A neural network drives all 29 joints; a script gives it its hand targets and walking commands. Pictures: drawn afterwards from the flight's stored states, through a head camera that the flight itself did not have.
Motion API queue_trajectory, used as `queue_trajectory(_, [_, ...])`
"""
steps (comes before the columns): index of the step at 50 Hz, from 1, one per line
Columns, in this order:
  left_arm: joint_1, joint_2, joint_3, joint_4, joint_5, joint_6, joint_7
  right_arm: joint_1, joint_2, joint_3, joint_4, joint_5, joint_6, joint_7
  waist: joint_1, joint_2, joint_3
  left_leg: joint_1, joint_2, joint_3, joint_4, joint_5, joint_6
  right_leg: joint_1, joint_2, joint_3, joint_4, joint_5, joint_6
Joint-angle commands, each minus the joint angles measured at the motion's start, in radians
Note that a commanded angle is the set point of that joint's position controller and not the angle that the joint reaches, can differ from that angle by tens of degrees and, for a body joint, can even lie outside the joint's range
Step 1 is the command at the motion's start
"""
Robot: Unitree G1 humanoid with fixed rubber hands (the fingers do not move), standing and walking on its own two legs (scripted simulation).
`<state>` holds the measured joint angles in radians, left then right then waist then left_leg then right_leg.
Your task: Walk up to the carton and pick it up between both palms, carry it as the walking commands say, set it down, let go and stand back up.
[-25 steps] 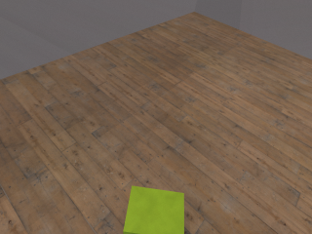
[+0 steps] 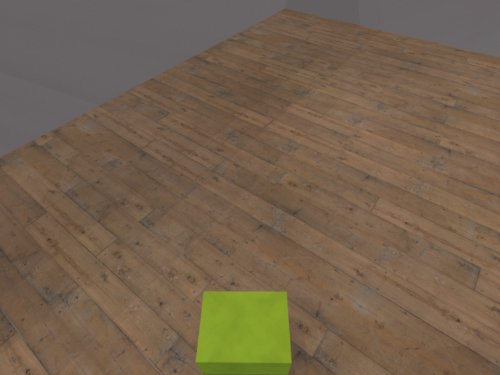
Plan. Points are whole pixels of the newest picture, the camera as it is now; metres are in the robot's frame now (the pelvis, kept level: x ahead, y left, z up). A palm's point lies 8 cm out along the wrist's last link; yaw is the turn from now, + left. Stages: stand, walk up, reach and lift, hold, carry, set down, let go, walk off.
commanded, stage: walk up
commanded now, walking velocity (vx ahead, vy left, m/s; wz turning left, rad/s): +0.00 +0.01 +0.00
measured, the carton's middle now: (245, 333) +0.41 +0.01 -0.69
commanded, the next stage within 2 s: stand in 0.16 s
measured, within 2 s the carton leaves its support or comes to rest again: neither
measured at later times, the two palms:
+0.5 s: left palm out of the picture -0.01 +0.22 -0.15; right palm out of the picture -0.04 -0.21 -0.14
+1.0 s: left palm out of the picture +0.01 +0.23 -0.15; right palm out of the picture -0.02 -0.20 -0.14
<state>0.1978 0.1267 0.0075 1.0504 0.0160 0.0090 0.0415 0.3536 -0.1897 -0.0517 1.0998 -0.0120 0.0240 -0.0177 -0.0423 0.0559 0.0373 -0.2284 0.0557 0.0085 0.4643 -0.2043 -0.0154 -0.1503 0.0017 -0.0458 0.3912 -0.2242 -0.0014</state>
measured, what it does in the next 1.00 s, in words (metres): stands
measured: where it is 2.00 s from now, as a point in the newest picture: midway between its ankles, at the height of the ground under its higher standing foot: outside the picture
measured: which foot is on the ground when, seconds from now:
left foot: down 0.00-1.00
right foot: down 0.00-1.00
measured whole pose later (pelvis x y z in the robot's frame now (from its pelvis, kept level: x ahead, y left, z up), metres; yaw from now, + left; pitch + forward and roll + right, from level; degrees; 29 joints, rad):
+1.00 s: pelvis +0.00 +0.02 +0.00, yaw +0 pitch -1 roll +0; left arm 0.26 0.14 0.01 1.11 0.01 0.00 0.04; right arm 0.31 -0.14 -0.02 1.11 -0.02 -0.01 -0.04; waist 0.00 -0.01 0.04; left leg -0.20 0.02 0.03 0.44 -0.22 0.00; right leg -0.15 -0.04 -0.03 0.43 -0.25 0.03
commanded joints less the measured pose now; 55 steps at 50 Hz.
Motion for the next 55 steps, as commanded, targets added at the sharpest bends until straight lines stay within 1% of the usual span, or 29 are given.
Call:
queue_trajectory(1, [0.05,0.117,0.026,-0.008,-0.006,-0.026,0.001,0.071,-0.104,-0.023,-0.012,-0.004,-0.032,-0.016,0.018,-0.168,-0.005,0.075,0.048,-0.055,-0.092,0.066,0.021,-0.067,-0.126,0.136,-0.092,0.007,-0.051])
queue_trajectory(2, [0.054,0.098,0.012,0.003,-0.019,-0.018,-0.004,0.095,-0.035,-0.001,0.032,-0.009,-0.026,-0.013,0.016,-0.055,0.075,0.037,0.047,-0.057,-0.087,0.05,0.022,-0.113,-0.133,0.129,-0.133,-0.08,-0.041])
queue_trajectory(3, [0.039,0.093,0.018,0.001,-0.013,-0.015,-0.005,0.091,-0.038,-0.002,0.027,-0.004,-0.021,-0.011,0.019,-0.105,0.046,0.015,0.029,-0.063,-0.1,-0.05,0.019,-0.09,-0.12,0.131,-0.136,-0.161,-0.043])
queue_trajectory(4, [0.022,0.132,0.024,-0.014,-0.01,-0.016,-0.003,0.1,-0.034,0.005,0.024,-0.008,-0.021,-0.009,0.01,-0.066,0.085,-0.011,0.016,-0.039,-0.085,0.007,0.011,-0.092,-0.125,0.136,-0.149,-0.17,-0.046])
queue_trajectory(7, [0.036,0.108,0.019,-0.002,-0.003,-0.024,-0.008,0.058,-0.036,-0.001,0.009,-0.01,-0.027,-0.011,0.015,-0.095,0.034,0.044,0.042,-0.062,-0.079,0.098,0.025,-0.088,-0.119,0.111,-0.13,0.03,-0.04])
queue_trajectory(8, [0.014,0.111,0.021,-0.013,-0.015,-0.028,-0.006,0.088,-0.033,0.002,0.025,-0.014,-0.033,-0.01,0.004,-0.039,0.015,0.023,0.032,-0.037,-0.072,0.083,0.013,-0.064,-0.117,0.115,-0.116,-0.019,-0.044])
queue_trajectory(10, [0.059,0.125,0.016,0.013,-0.013,-0.032,-0.007,0.073,-0.043,0.006,0.025,-0.013,-0.038,-0.017,0.007,-0.027,-0.02,0.104,0.058,-0.056,-0.087,0.173,0.01,-0.038,-0.121,0.106,-0.08,0.156,-0.036])
queue_trajectory(12, [0.07,0.108,0.02,0.034,-0.007,-0.025,-0.006,0.062,-0.024,0.012,0.034,-0.009,-0.037,-0.019,0.015,-0.061,-0.012,0.052,0.059,-0.051,-0.096,0.106,0.019,-0.019,-0.112,0.094,-0.073,0.068,-0.041])
queue_trajectory(13, [0.069,0.119,0.019,0.025,-0.009,-0.025,-0.008,0.027,-0.069,0.0,0.019,-0.009,-0.038,-0.021,0.017,-0.005,-0.004,0.053,0.06,-0.049,-0.1,0.104,0.018,-0.002,-0.115,0.106,-0.09,0.075,-0.028])
queue_trajectory(15, [0.072,0.121,0.022,0.044,-0.003,-0.017,-0.008,0.028,-0.014,0.017,0.035,-0.007,-0.033,-0.017,0.022,-0.074,0.09,0.008,0.047,-0.052,-0.118,0.051,0.018,-0.056,-0.109,0.096,-0.103,-0.038,-0.028])
queue_trajectory(18, [0.097,0.12,0.024,0.039,0.0,-0.014,-0.003,0.041,-0.01,0.028,0.046,-0.007,-0.025,-0.022,0.038,-0.067,0.118,-0.031,0.048,-0.07,-0.102,0.06,0.028,-0.034,-0.112,0.095,-0.096,-0.01,-0.034])
queue_trajectory(19, [0.127,0.122,0.028,0.043,0.001,-0.014,-0.008,0.081,-0.052,0.01,0.04,-0.01,-0.029,-0.023,0.027,-0.011,0.06,-0.006,0.053,-0.037,-0.097,0.029,0.019,-0.008,-0.114,0.098,-0.08,-0.002,-0.026])
queue_trajectory(21, [0.116,0.132,0.027,0.049,-0.001,-0.015,0.002,0.06,-0.063,0.008,0.039,-0.021,-0.035,-0.026,0.039,-0.042,0.081,0.007,0.055,-0.05,-0.119,0.018,0.025,-0.053,-0.114,0.105,-0.081,-0.053,-0.036])
queue_trajectory(22, [0.13,0.114,0.026,0.052,-0.001,-0.008,-0.004,0.066,-0.053,0.019,0.042,-0.011,-0.034,-0.022,0.036,0.008,0.086,-0.03,0.076,-0.09,-0.14,-0.063,0.032,-0.045,-0.101,0.078,-0.063,-0.044,-0.027])
queue_trajectory(26, [0.147,0.094,0.022,0.062,0.001,-0.007,-0.005,0.003,-0.055,0.014,-0.001,-0.011,-0.035,-0.021,0.046,-0.004,0.048,-0.053,0.081,-0.115,-0.156,-0.089,0.031,-0.011,-0.093,0.065,-0.043,-0.01,-0.013])
queue_trajectory(27, [0.128,0.097,0.025,0.072,0.005,-0.006,-0.007,0.032,-0.057,0.015,0.025,0.009,-0.035,-0.02,0.041,-0.087,0.067,-0.025,0.075,-0.122,-0.143,-0.059,0.028,-0.046,-0.085,0.054,-0.055,-0.01,-0.01])
queue_trajectory(29, [0.111,0.06,0.002,0.054,0.003,-0.011,-0.006,0.05,-0.025,0.019,0.027,0.002,-0.032,-0.018,0.028,-0.044,0.019,-0.026,0.075,-0.111,-0.141,-0.077,0.035,-0.023,-0.105,0.075,-0.062,-0.02,-0.005])
queue_trajectory(31, [0.12,0.116,0.015,0.056,-0.003,-0.016,-0.007,0.047,-0.061,0.006,0.025,-0.003,-0.028,-0.021,0.029,-0.062,0.028,0.005,0.064,-0.09,-0.122,-0.039,0.027,-0.058,-0.114,0.095,-0.067,-0.058,-0.026])
queue_trajectory(32, [0.13,0.066,0.008,0.06,-0.012,-0.01,0.002,0.004,-0.012,0.013,0.007,-0.007,-0.033,-0.017,0.037,-0.007,0.062,-0.016,0.069,-0.094,-0.133,-0.015,0.041,-0.066,-0.119,0.105,-0.083,-0.019,-0.02])
queue_trajectory(34, [0.137,0.088,0.013,0.048,-0.001,-0.013,-0.004,0.063,0.005,0.025,0.028,0.003,-0.036,-0.012,0.039,-0.094,0.064,-0.018,0.052,-0.087,-0.11,0.026,0.029,-0.045,-0.103,0.079,-0.08,0.011,-0.016])
queue_trajectory(38, [0.137,0.092,0.01,0.058,0.002,-0.02,0.003,0.061,-0.051,0.006,0.01,-0.01,-0.037,-0.02,0.029,-0.044,0.008,0.0,0.056,-0.051,-0.103,0.051,0.025,-0.012,-0.126,0.076,-0.05,0.072,-0.013])
queue_trajectory(40, [0.134,0.131,0.022,0.045,-0.003,-0.024,0.008,0.078,-0.033,0.016,0.021,0.003,-0.046,-0.022,0.031,-0.091,-0.001,0.016,0.052,-0.057,-0.089,0.121,0.031,-0.008,-0.133,0.083,-0.059,0.151,-0.015])
queue_trajectory(41, [0.129,0.121,0.018,0.032,-0.005,-0.025,0.007,0.082,-0.04,0.009,0.01,-0.002,-0.049,-0.025,0.018,-0.05,-0.027,0.045,0.052,-0.05,-0.09,0.137,0.036,-0.016,-0.129,0.076,-0.037,0.139,-0.018])
queue_trajectory(45, [0.108,0.126,0.022,0.036,-0.006,-0.025,0.009,0.029,-0.078,0.003,-0.023,-0.008,-0.052,-0.025,0.039,-0.07,-0.002,0.03,0.054,-0.042,-0.072,0.255,0.039,0.005,-0.118,0.071,-0.005,0.21,-0.018])
queue_trajectory(47, [0.16,0.104,0.019,0.055,-0.01,-0.017,0.011,0.062,-0.034,0.017,0.009,-0.007,-0.044,-0.027,0.046,-0.055,0.036,0.011,0.072,-0.06,-0.129,0.087,0.042,-0.037,-0.11,0.065,-0.035,0.034,-0.018])
queue_trajectory(49, [0.137,0.139,0.026,0.042,0.002,-0.013,0.01,0.036,-0.097,0.001,-0.009,-0.012,-0.042,-0.029,0.048,-0.039,0.006,-0.012,0.081,-0.09,-0.132,0.022,0.054,-0.006,-0.114,0.08,-0.03,0.041,-0.019])
queue_trajectory(51, [0.163,0.089,0.012,0.05,0.003,-0.016,0.015,0.053,-0.042,0.002,-0.019,-0.004,-0.042,-0.033,0.04,-0.026,0.055,-0.018,0.062,-0.061,-0.11,0.068,0.051,-0.004,-0.127,0.089,-0.04,0.092,-0.019])
queue_trajectory(52, [0.132,0.11,0.017,0.043,0.008,-0.018,0.012,0.073,-0.018,0.009,-0.008,0.011,-0.045,-0.03,0.037,-0.085,0.043,-0.003,0.06,-0.086,-0.102,0.153,0.049,-0.015,-0.126,0.08,-0.024,0.122,-0.025])
queue_trajectory(55, [0.145,0.079,0.017,0.061,0.006,-0.01,0.003,0.055,-0.044,0.003,-0.019,0.0,-0.041,-0.024,0.035,-0.09,0.008,0.029,0.046,-0.067,-0.111,0.05,0.043,-0.036,-0.108,0.061,-0.028,0.042,-0.013])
